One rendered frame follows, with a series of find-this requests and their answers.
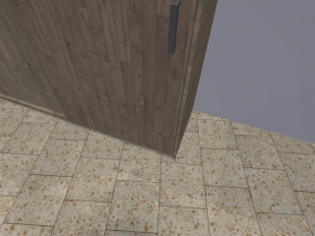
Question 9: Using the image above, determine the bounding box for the wardrobe door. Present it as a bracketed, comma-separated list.
[6, 0, 199, 155]
[0, 0, 64, 114]

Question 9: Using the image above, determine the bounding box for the handle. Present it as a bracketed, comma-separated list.
[167, 0, 181, 54]

